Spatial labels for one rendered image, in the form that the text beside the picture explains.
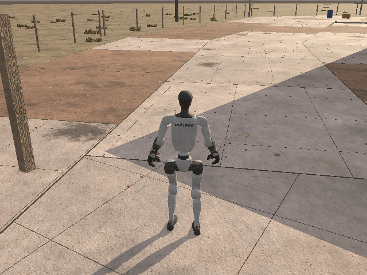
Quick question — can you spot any left robot forearm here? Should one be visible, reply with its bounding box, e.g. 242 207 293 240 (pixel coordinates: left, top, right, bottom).
149 137 161 158

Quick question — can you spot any right robot hand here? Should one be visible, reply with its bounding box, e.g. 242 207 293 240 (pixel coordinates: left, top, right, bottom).
207 153 220 164

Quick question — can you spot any robot right upper arm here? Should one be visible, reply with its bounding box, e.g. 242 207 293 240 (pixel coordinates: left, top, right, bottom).
197 116 213 147

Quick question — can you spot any right robot forearm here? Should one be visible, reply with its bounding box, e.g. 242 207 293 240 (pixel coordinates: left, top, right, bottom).
208 138 218 156

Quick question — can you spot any left robot hand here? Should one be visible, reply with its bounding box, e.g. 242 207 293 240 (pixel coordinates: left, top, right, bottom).
147 155 161 167

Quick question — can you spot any left robot shin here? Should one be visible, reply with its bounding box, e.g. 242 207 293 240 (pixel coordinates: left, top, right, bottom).
167 185 177 223

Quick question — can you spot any left robot foot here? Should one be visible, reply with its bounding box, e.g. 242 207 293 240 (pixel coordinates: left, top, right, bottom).
167 215 178 231

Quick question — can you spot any robot left upper arm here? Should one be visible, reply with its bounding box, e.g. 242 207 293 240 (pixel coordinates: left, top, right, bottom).
156 115 173 146

